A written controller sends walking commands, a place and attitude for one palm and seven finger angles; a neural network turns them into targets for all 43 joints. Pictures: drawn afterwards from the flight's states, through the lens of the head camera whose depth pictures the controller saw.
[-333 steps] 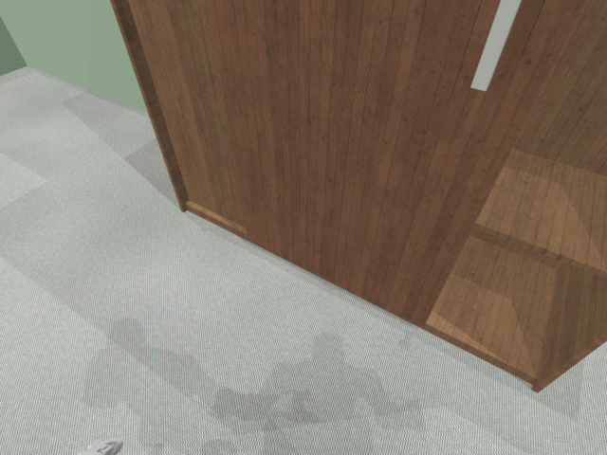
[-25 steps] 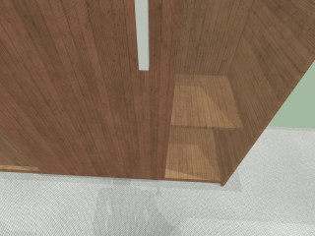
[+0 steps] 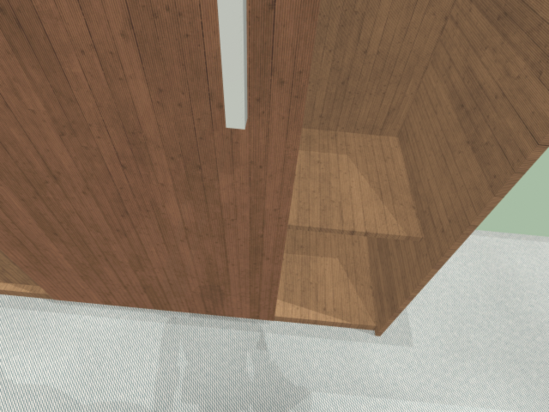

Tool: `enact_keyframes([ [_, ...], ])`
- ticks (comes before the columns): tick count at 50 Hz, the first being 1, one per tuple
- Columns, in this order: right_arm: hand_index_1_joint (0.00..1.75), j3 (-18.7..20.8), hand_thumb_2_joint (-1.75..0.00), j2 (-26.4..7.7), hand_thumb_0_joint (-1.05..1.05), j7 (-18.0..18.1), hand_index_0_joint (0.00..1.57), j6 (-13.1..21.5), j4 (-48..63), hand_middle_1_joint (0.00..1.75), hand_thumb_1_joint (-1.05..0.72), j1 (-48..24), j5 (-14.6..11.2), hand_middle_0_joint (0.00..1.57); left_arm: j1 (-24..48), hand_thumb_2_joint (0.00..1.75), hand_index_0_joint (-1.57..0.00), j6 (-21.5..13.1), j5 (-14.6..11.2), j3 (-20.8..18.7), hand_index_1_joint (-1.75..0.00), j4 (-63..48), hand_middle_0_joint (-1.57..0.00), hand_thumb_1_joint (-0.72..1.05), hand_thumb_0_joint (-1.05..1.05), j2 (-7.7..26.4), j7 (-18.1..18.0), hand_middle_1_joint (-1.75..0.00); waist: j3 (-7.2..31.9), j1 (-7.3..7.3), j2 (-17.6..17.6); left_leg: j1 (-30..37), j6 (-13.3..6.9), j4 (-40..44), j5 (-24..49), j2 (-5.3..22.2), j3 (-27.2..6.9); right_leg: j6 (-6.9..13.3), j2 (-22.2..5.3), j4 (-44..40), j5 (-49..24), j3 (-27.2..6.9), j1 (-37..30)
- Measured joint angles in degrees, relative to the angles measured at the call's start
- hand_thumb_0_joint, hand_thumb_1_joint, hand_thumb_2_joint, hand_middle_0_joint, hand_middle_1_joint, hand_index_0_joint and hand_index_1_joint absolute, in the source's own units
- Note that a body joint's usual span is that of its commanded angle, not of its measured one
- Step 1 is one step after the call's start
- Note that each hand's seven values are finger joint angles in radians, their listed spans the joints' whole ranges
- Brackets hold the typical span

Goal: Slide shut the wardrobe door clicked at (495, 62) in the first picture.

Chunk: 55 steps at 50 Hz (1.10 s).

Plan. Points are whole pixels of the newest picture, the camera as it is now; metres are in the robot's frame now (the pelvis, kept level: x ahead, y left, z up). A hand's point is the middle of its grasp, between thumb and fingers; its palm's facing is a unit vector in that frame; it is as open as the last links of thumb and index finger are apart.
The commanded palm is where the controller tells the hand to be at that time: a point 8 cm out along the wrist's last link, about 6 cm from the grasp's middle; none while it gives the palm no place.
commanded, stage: come to a stop and stand still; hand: left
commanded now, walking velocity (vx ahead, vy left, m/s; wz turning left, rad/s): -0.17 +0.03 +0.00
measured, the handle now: (237, 51) +0.48 +0.11 +0.27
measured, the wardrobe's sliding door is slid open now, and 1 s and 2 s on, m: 0.38 0.38 0.38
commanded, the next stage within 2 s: look again from close up in 1.76 s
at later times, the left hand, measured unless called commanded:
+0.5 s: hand out of the picture +0.04 +0.17 -0.16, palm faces +0.05 -0.96 -0.26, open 7.3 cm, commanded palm none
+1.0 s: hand out of the picture -0.03 +0.13 -0.16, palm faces +0.06 -0.99 -0.15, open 7.4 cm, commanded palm none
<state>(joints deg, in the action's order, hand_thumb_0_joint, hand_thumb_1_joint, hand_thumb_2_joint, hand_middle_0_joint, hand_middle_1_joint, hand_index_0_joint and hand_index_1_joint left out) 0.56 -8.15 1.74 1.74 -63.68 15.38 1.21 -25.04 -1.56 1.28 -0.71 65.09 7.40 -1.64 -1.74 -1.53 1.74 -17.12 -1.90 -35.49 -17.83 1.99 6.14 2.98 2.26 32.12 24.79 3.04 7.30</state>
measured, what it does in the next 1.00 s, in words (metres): steps on the spot: right foot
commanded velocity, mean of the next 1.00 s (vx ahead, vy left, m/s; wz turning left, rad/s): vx -0.02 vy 0.02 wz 0.00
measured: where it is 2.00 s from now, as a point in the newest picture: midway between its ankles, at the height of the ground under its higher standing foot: outside the picture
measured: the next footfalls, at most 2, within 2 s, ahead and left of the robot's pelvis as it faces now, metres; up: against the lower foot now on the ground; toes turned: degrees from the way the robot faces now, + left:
right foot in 0.16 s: +0.03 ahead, -0.12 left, +0.00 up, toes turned -3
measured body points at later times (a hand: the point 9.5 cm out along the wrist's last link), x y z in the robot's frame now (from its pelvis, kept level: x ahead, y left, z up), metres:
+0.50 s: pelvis +0.01 -0.03 +0.01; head +0.02 -0.04 +0.46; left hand +0.04 +0.22 -0.14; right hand +0.05 -0.26 -0.15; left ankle +0.00 +0.10 -0.72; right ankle -0.01 -0.12 -0.72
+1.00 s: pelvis +0.01 -0.02 +0.02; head +0.03 -0.01 +0.47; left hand -0.03 +0.19 -0.14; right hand -0.01 -0.21 -0.15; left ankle +0.00 +0.10 -0.72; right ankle -0.01 -0.12 -0.72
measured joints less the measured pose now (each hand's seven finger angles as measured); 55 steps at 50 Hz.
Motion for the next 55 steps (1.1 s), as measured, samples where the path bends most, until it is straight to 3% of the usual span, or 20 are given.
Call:
enact_keyframes([
  [4,0.3,-0.45,-0.9,0.17,0.01,1.1,0.2,0.8,0.61,0.3,-0.93,-1.9,-0.1,0.2,1.24,0.9,-0.2,1.73,-0.61,0.55,-0.3,1.53,-0.2,0.91,0.0,-0.48,-0.5,-0.3,-0.5,-0.08,1.43,2.97,-0.16,1.3,-1.5,-0.54,2.09,-1.49,-1.71,12.4,5.57,-0.94,5.36],
  [6,0.3,-0.51,-0.9,-0.09,0.01,1.39,0.2,0.38,0.69,0.3,-0.94,-2.53,-0.18,0.2,3.09,0.9,-0.2,1.95,-0.59,0.67,-0.3,1.0,-0.2,0.91,0.01,-0.68,-0.64,-0.3,-1.02,0.03,0.89,4.32,-0.01,3.39,-1.05,-0.72,1.86,-2.21,-2.9,9.73,3.72,-0.51,6.3],
  [8,0.3,-0.44,-0.9,-0.25,0.01,1.3,0.2,-0.18,0.74,0.3,-0.94,-2.99,-0.45,0.2,4.64,0.9,-0.2,1.35,-0.48,0.75,-0.3,-0.32,-0.2,0.91,0.01,-0.44,-0.63,-0.3,-1.59,0.0,0.8,4.96,0.47,4.28,-0.47,-1.11,1.59,-2.65,-4.08,2.48,-5.76,-0.99,5.85],
  [9,0.3,-0.29,-0.9,-0.22,0.01,1.24,0.2,-0.45,0.68,0.3,-0.94,-3.15,-0.62,0.2,5.37,0.9,-0.2,1.02,-0.43,0.77,-0.3,-0.8,-0.2,0.91,0.01,-0.18,-0.64,-0.3,-1.69,0.04,0.82,5.17,0.79,4.44,-0.42,-1.26,1.4,-2.64,-4.23,1.46,-6.82,-0.98,5.39],
  [20,0.3,0.81,-0.9,-1.57,0.01,0.01,0.2,-2.48,2.44,0.3,-0.93,-3.9,-0.62,0.2,10.7,0.9,-0.2,0.53,-0.27,0.21,-0.3,-4.67,-0.2,0.93,0.01,2.74,-1.21,-0.3,-0.01,1.26,-2.22,4.48,2.96,6.32,1.37,0.39,-0.22,-0.63,-2.41,-0.71,-5.75,0.6,5.38],
  [24,0.3,0.96,-0.9,-2.06,0.01,-0.26,0.2,-3.56,2.74,0.3,-0.92,-3.44,-0.56,0.2,11.55,0.9,-0.2,0.81,-0.18,-0.08,-0.3,-5.81,-0.2,0.92,0.01,3.05,-1.27,-0.3,-0.11,0.94,-2.48,3.25,3.15,3.56,-1.59,0.15,-1.72,-0.36,-2.51,0.01,-5.63,1.39,5.47],
  [28,0.3,0.66,-0.9,-1.57,0.01,-0.72,0.2,-3.24,2.45,0.3,-0.91,-2.59,-0.33,0.2,11.35,0.9,-0.2,1.82,-0.32,-0.22,-0.3,-5.75,-0.2,0.92,0.01,3.26,-0.77,-0.3,0.05,0.73,-0.91,4.52,2.21,6.2,2.51,-0.85,-1.13,-1.15,-3.49,0.23,-5.74,0.94,5.4],
  [36,0.3,-0.7,-0.9,-0.39,0.01,-0.88,0.2,-1.65,0.51,0.3,-0.92,0.99,0.02,0.2,9.2,0.9,-0.2,1.65,-0.37,0.48,-0.3,-3.55,-0.2,0.92,0.01,2.09,0.15,-0.3,0.79,0.66,-0.59,6.13,1.33,10.36,4.02,-1.41,-1.09,-2.04,-3.72,-4.59,-8.37,0.98,3.48],
  [55,0.3,-1.54,-0.9,2.35,0.01,0.19,0.2,-0.84,-3.13,0.3,-0.92,2.31,-0.59,0.2,4.58,0.9,-0.2,0.3,-0.77,1.54,-0.3,0.88,-0.2,0.91,0.0,-1.48,-0.52,-0.3,0.21,0.53,-1.23,8.44,1.85,12.44,4.32,-0.92,-1.45,-1.76,-3.04,-7.73,-9.07,1.35,0.61],
])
